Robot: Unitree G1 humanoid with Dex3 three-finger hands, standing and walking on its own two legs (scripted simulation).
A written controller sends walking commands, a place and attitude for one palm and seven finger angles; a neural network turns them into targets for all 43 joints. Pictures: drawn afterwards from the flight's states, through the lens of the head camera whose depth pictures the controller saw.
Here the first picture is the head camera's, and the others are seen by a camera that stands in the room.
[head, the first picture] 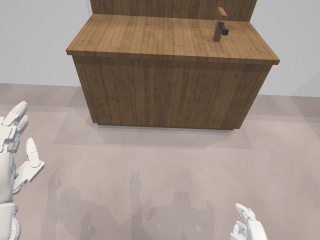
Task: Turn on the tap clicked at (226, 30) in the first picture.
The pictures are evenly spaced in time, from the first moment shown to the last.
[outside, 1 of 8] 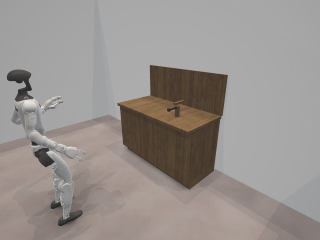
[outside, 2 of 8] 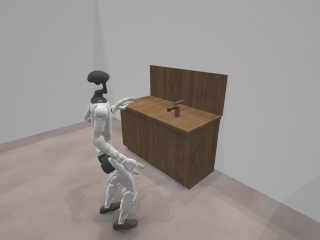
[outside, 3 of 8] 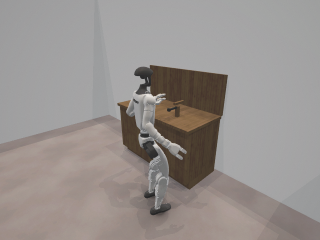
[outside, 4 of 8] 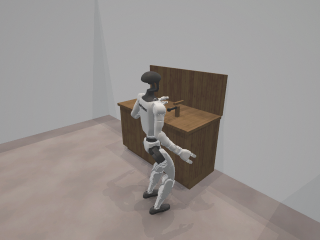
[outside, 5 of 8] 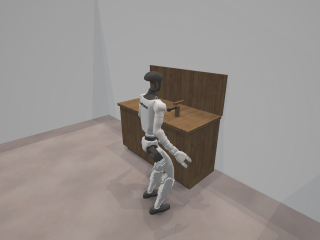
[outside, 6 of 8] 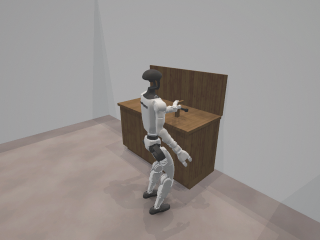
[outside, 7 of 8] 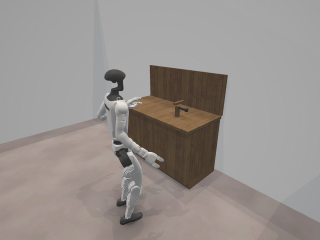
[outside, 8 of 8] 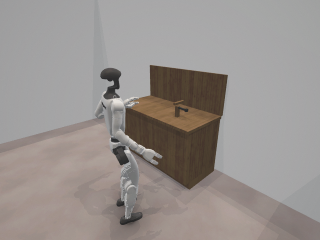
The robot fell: no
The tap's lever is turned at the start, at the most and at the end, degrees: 0 86 86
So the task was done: yes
